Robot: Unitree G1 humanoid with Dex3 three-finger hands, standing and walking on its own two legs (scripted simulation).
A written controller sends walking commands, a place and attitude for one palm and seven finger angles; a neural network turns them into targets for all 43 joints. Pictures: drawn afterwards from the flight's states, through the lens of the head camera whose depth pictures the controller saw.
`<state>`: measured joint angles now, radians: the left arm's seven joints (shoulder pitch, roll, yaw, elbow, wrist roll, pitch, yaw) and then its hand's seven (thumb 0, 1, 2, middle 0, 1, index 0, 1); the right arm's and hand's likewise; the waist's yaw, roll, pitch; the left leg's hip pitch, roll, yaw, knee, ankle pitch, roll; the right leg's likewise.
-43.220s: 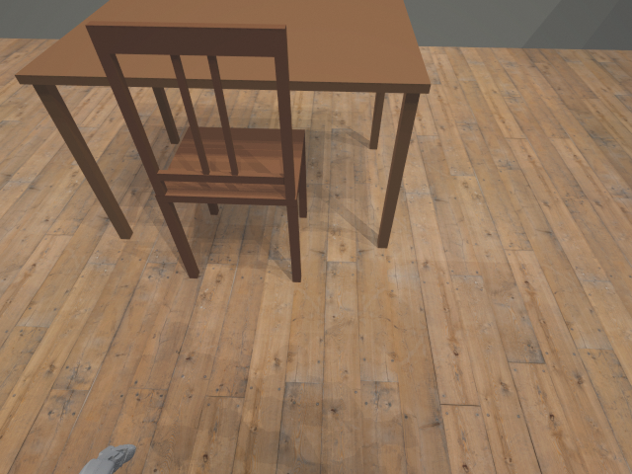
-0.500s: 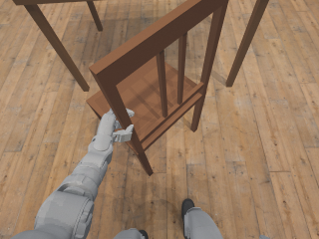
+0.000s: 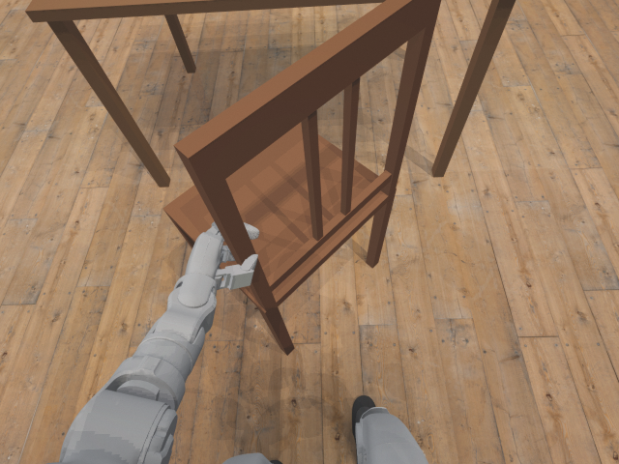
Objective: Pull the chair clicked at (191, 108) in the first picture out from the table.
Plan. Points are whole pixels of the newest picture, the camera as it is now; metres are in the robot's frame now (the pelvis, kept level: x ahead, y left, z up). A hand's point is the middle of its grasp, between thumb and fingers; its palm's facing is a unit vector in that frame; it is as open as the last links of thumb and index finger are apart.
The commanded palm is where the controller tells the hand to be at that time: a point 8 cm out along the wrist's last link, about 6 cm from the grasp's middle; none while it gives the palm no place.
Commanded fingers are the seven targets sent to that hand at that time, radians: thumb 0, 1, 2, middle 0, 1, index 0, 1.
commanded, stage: step backward, pulling the chair out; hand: left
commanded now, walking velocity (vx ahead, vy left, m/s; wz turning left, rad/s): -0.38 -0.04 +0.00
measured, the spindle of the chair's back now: (314, 187) +0.53 -0.01 -0.06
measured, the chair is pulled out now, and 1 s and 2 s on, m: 0.39 0.39 0.40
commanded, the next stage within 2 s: none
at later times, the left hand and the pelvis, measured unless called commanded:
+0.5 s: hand (243, 270) +0.38 +0.10 -0.05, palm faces -0.14 -0.95 -0.29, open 6.5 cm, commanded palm +0.39 +0.15 -0.04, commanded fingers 0.00 0.90 0.90 -0.50 -1.45 -0.50 -1.45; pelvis +0.00 +0.00 +0.00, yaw +0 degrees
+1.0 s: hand (242, 271) +0.37 +0.10 -0.05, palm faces -0.14 -0.95 -0.29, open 6.5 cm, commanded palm +0.38 +0.15 -0.04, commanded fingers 0.00 0.90 0.90 -0.50 -1.45 -0.50 -1.45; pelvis -0.01 +0.00 +0.00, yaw +0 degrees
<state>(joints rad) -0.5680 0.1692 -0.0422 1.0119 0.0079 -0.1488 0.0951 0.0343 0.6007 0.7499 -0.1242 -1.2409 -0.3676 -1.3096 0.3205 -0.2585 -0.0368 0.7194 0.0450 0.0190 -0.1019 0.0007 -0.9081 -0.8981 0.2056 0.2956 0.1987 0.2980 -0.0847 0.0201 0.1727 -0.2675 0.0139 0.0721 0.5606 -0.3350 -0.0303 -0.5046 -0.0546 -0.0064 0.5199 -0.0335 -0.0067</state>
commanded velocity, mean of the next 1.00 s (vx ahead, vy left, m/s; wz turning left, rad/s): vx -0.38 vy -0.01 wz -0.01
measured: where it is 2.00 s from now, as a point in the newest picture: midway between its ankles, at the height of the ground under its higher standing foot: outside the picture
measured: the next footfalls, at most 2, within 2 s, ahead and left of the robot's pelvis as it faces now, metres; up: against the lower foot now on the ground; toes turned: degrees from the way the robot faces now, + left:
none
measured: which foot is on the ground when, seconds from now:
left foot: down 0.00-1.00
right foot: down 0.00-1.00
